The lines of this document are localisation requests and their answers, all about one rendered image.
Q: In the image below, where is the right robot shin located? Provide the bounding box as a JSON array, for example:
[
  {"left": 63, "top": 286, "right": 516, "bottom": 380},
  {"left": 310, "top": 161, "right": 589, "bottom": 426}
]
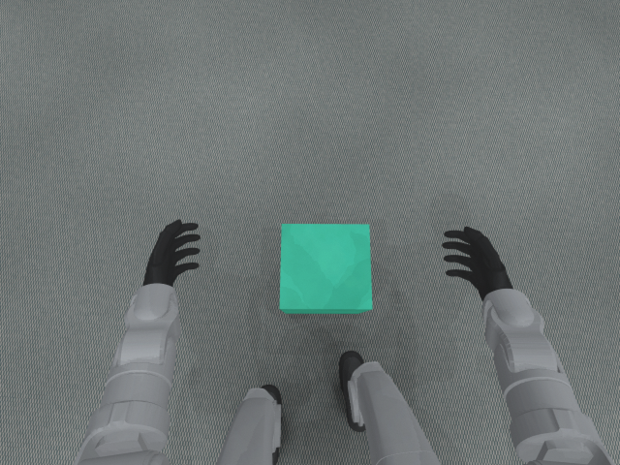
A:
[{"left": 350, "top": 361, "right": 392, "bottom": 381}]

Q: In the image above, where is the carton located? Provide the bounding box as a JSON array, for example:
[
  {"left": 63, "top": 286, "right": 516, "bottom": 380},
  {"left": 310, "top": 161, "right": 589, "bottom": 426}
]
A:
[{"left": 280, "top": 224, "right": 372, "bottom": 314}]

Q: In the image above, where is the robot left hand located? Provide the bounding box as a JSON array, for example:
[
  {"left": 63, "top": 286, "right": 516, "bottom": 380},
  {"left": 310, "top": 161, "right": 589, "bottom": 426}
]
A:
[{"left": 143, "top": 219, "right": 201, "bottom": 286}]

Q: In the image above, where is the robot right thigh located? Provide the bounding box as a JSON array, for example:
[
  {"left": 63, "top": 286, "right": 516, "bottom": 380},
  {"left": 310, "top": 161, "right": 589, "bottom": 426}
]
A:
[{"left": 348, "top": 371, "right": 441, "bottom": 465}]

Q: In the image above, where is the robot left forearm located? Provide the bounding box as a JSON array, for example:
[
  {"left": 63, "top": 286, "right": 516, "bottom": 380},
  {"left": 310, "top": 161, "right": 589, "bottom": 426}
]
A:
[{"left": 73, "top": 283, "right": 181, "bottom": 465}]

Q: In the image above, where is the robot right forearm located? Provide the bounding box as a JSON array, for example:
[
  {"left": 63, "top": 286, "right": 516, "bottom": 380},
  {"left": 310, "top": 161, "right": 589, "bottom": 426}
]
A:
[{"left": 481, "top": 289, "right": 615, "bottom": 465}]

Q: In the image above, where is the robot right hand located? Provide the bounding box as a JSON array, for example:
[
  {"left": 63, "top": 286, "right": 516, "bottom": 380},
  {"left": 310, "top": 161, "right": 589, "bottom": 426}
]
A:
[{"left": 442, "top": 227, "right": 513, "bottom": 301}]

